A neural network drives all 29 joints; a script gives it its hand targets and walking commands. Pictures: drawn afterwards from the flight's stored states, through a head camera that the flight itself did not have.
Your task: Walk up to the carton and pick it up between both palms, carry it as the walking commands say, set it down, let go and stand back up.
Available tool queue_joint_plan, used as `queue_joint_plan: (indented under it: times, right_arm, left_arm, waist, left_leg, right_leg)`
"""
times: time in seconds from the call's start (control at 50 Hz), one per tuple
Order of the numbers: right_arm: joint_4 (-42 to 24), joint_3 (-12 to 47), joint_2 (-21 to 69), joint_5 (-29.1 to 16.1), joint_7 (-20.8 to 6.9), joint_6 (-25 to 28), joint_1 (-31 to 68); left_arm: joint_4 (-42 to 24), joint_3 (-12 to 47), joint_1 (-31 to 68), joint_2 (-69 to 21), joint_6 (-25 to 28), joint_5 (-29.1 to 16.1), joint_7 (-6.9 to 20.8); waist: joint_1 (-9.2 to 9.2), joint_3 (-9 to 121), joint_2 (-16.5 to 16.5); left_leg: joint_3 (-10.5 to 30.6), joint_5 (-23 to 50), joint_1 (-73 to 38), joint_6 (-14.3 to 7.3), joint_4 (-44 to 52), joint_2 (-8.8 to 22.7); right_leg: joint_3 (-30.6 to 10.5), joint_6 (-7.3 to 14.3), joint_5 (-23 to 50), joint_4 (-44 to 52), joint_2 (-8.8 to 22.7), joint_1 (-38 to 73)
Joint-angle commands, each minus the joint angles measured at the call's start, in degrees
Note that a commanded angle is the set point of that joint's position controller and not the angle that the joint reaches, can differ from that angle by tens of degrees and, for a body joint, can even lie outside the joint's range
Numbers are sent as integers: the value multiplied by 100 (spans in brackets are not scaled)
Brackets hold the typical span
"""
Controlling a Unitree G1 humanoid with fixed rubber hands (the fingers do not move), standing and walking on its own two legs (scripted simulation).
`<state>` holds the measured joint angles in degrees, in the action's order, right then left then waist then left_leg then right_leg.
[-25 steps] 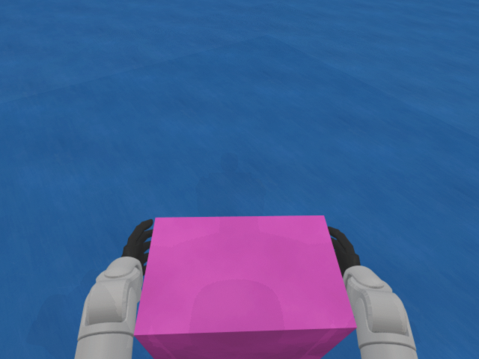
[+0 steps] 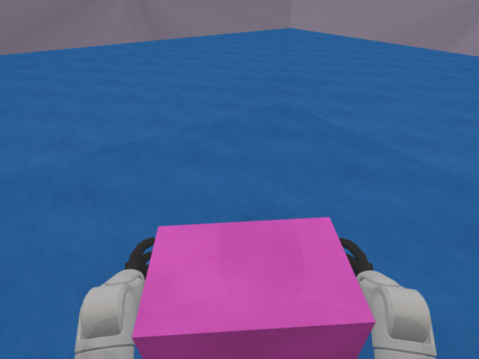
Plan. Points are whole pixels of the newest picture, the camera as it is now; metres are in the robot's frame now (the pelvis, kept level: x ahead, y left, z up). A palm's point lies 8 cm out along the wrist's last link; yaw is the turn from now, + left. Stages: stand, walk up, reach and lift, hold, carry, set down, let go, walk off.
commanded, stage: carry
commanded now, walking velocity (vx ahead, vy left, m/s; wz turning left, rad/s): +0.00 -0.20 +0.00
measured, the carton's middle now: (249, 320) +0.20 -0.01 +0.03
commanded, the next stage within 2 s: none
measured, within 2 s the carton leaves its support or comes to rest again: neither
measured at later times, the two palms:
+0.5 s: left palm (123, 316) +0.20 +0.18 +0.06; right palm (356, 300) +0.21 -0.17 +0.07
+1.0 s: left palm (131, 331) +0.17 +0.16 +0.07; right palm (380, 324) +0.17 -0.19 +0.07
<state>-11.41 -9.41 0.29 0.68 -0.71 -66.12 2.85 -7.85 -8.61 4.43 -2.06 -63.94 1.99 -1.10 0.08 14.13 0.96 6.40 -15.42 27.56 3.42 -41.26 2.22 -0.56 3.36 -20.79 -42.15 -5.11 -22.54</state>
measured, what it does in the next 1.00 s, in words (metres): steps on the spot: left foot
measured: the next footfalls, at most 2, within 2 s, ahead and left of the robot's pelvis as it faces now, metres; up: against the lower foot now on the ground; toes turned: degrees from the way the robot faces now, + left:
left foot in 0.80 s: +0.01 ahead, +0.11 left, +0.00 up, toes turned +11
right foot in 1.06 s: -0.02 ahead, -0.18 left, +0.00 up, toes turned -5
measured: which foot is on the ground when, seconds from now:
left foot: down 0.00-0.62, up 0.64-0.78, down 0.80-1.00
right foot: down 0.00-0.82, up 0.84-1.00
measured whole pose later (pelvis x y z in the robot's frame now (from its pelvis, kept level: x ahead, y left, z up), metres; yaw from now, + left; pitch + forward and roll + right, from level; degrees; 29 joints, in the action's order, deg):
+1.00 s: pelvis -0.08 -0.03 +0.00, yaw +1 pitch +4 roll -2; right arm -17.4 -11.1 5.3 0.5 0.4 -64.9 3.2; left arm -17.3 -10.4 4.0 -0.6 -65.8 -0.9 -1.6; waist 0.3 6.7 -0.1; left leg -7.1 -15.6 29.1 0.3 -40.8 7.5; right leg 4.1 -1.9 -24.9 -51.3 1.6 -31.8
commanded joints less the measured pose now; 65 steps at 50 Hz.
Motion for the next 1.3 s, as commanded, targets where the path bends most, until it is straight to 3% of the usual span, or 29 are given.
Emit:
queue_joint_plan:
  times: [0.0,0.18,0.28,0.34,0.38,0.46,0.5,0.52,0.56,0.58,0.6,0.62,0.64,0.7,0.76,0.78,0.8,0.82,0.84,0.86,0.9,0.98,1.02,1.04,1.06,1.08,1.1,1.18,1.28]
  right_arm:
    - [-914,4123,4848,-1655,-1075,-134,3528]
    - [-948,4016,4936,-1797,-1111,-218,3640]
    - [-910,3973,5010,-1663,-1110,-200,3482]
    - [-1130,4033,5027,-1643,-1048,-167,3531]
    - [-1251,4042,5086,-1684,-1023,-134,3555]
    - [-1200,4023,5027,-1630,-1055,-114,3390]
    - [-963,3917,5023,-1575,-1081,-111,3049]
    - [-799,3892,4978,-1508,-1073,-121,2921]
    - [-1013,4031,5062,-1528,-1051,-86,3100]
    - [-1132,4067,5053,-1511,-998,-53,3193]
    - [-1220,4088,5014,-1476,-965,-39,3237]
    - [-1516,4148,4897,-1506,-949,-36,3254]
    - [-1472,4086,4944,-1512,-937,-43,3403]
    - [-1599,4241,5051,-1730,-968,-16,3617]
    - [-1361,4134,4994,-1681,-1052,-50,3130]
    - [-1244,4078,4898,-1682,-1077,-55,2920]
    - [-1141,4003,4761,-1678,-1101,-43,2786]
    - [-1217,4037,4815,-1735,-1114,-6,2767]
    - [-1293,4115,4933,-1666,-1145,34,2916]
    - [-1336,4070,5010,-1584,-1120,34,2776]
    - [-1370,4045,5049,-1506,-1026,65,2665]
    - [-1658,4145,4817,-1489,-1001,84,2739]
    - [-1792,4225,4839,-1576,-995,86,2810]
    - [-1588,4212,4885,-1555,-996,67,2711]
    - [-1728,4278,4847,-1554,-996,88,2712]
    - [-1707,4288,4721,-1555,-996,94,2695]
    - [-1740,4346,4787,-1605,-1013,85,2850]
    - [-1755,4414,4963,-1754,-1115,57,3145]
    - [-1603,4314,4919,-1822,-1104,-48,3110]
  left_arm:
    - [-1490,3895,3806,-4425,-297,-1687,1192]
    - [-1607,3944,3839,-4699,-435,-1825,1152]
    - [-1774,4122,3895,-4851,-416,-1899,1166]
    - [-1686,4111,3801,-4931,-384,-1999,1197]
    - [-1835,4112,3830,-4965,-331,-2024,1169]
    - [-1759,4096,3497,-4974,-353,-1932,1150]
    - [-2090,4203,3763,-4938,-350,-1910,1146]
    - [-2051,4222,3820,-4833,-366,-1886,1154]
    - [-2014,4317,3877,-4956,-341,-1980,1213]
    - [-1846,4320,3797,-4996,-334,-2015,1255]
    - [-1736,4241,3652,-4888,-297,-2016,1259]
    - [-1658,4251,3370,-4943,-265,-2064,1249]
    - [-1644,4078,3512,-4979,-229,-2046,1244]
    - [-1968,4254,3472,-4998,-221,-2068,1169]
    - [-2061,4245,3535,-4895,-198,-1913,1057]
    - [-2054,4172,3354,-4741,-217,-1795,1032]
    - [-2104,4193,3208,-4695,-231,-1750,1029]
    - [-2103,4297,3304,-4806,-192,-1763,1034]
    - [-2481,4445,3688,-4908,-182,-1907,1070]
    - [-2290,4440,3501,-4947,-188,-1891,1095]
    - [-2115,4422,3373,-4981,-215,-1981,1143]
    - [-2121,4386,3217,-4880,-174,-1977,1175]
    - [-2131,4356,3197,-4916,-117,-1996,1181]
    - [-2013,4298,3128,-4840,-98,-1941,1165]
    - [-2000,4267,3073,-4747,-64,-1898,1152]
    - [-1808,4235,2738,-4650,-68,-1845,1156]
    - [-1872,4279,2826,-4688,-41,-1804,1134]
    - [-2290,4132,2971,-4528,-90,-1695,1104]
    - [-2362,4087,3006,-4351,-176,-1625,1074]
  waist:
    - [-85,-8,-518]
    - [-68,271,-279]
    - [-7,510,572]
    - [28,622,-879]
    - [-4,774,-1116]
    - [-73,795,-70]
    - [-110,950,1812]
    - [-56,887,1953]
    - [67,700,1608]
    - [84,711,890]
    - [162,546,-887]
    - [130,671,-2146]
    - [87,585,-1789]
    - [31,645,-438]
    - [-140,1024,-467]
    - [-200,1139,309]
    - [1,956,1847]
    - [-7,803,1650]
    - [-104,862,1713]
    - [-148,788,1218]
    - [-120,818,1059]
    - [-115,916,1523]
    - [-70,980,1277]
    - [-88,1107,756]
    - [-143,1178,-326]
    - [-115,1214,-1003]
    - [-101,1348,-1245]
    - [-61,838,-913]
    - [-9,611,-942]
  left_leg:
    - [-617,-214,-812,-329,277,79]
    - [-850,-284,-927,-352,365,234]
    - [-159,-492,-509,-420,1248,912]
    - [-1043,-282,-19,-123,215,256]
    - [-1150,-627,-460,-257,-303,150]
    - [-932,290,-1239,-408,969,420]
    - [968,28,-1420,-858,2122,1904]
    - [1398,-916,-769,-1112,2541,2356]
    - [353,-1328,252,-494,2173,1715]
    - [-113,-1030,656,-246,1472,1256]
    - [-1184,-1032,1174,62,-297,347]
    - [-1197,-1658,1440,58,-1508,21]
    - [-960,-1563,881,-49,-2375,160]
    - [-1180,-844,386,-234,-1484,244]
    - [-1205,-205,-1078,-358,1087,263]
    - [117,23,-1609,-493,2021,1275]
    - [2140,1834,-2058,-926,2253,2918]
    - [2076,2120,-2040,-1290,2037,3059]
    - [1823,1927,-2101,-1496,1836,2784]
    - [1291,1903,-2006,-1242,1809,2351]
    - [642,2403,-1760,-1060,1799,2051]
    - [9,1602,-1307,-768,1612,1849]
    - [-293,1200,-920,-409,1343,1663]
    - [-440,1024,-614,-212,1117,1488]
    - [-923,781,-253,35,480,1046]
    - [-1314,-27,109,217,104,670]
    - [-1318,-660,-391,2,206,501]
    - [-1395,208,-730,-135,370,433]
    - [-1489,-140,-698,-187,281,361]
  right_leg:
    - [-1033,222,-532,1999,1297,-986]
    - [-773,300,-1010,1853,1182,-918]
    - [-411,120,-609,1064,787,-391]
    - [-1122,352,-379,2021,1386,116]
    - [-955,616,127,1839,1529,-272]
    - [-231,263,162,1096,984,-667]
    - [340,-134,-399,-846,389,-1205]
    - [265,-217,-537,-1407,555,-755]
    - [107,-192,-536,269,700,502]
    - [-227,-166,-389,892,757,975]
    - [-1648,38,-862,2321,1582,973]
    - [-2325,539,-1150,2724,2304,371]
    - [-2031,930,-1756,2794,2288,-400]
    - [-797,648,148,1974,1682,16]
    - [-247,430,1527,937,1455,-73]
    - [-59,164,1368,68,1175,-537]
    - [395,-299,-289,-727,587,-1601]
    - [105,-394,-790,-1569,718,-2027]
    - [-81,-374,-765,-1859,937,-1993]
    - [95,-462,-622,-1817,899,-1980]
    - [232,-544,-542,-1488,847,-1537]
    - [700,-617,-226,193,543,-399]
    - [603,-463,350,1199,585,384]
    - [198,-369,472,1500,947,821]
    - [-662,-208,1185,1652,1724,1076]
    - [-906,43,2591,1571,2165,1257]
    - [-466,350,3097,1262,2036,806]
    - [-143,128,1542,1581,1512,240]
    - [-295,346,-97,1971,1598,-67]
